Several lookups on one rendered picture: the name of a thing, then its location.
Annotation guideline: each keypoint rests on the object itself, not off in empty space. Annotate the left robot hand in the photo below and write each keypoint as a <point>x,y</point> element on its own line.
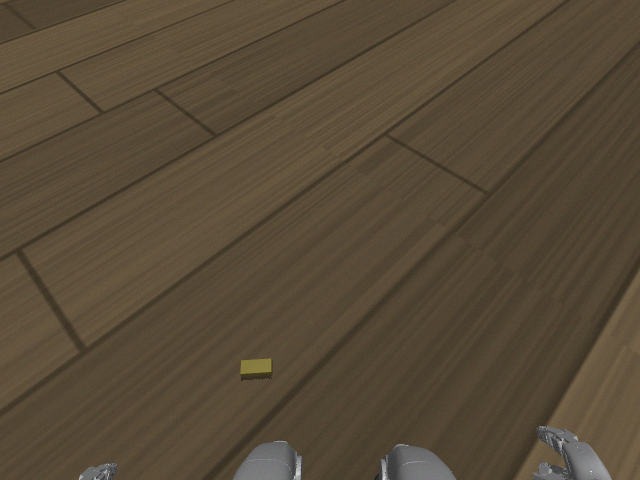
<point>102,472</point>

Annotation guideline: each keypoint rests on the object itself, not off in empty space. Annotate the small box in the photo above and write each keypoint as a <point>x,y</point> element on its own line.
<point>257,367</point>

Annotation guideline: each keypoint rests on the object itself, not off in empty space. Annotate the right robot hand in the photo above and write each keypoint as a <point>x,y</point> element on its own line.
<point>581,461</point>

